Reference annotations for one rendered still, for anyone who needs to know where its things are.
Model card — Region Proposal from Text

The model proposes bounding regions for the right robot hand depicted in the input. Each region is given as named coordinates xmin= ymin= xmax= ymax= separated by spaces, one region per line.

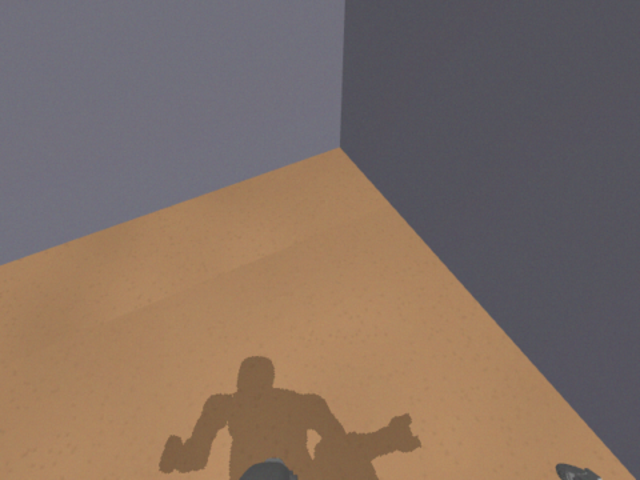
xmin=556 ymin=463 xmax=602 ymax=480

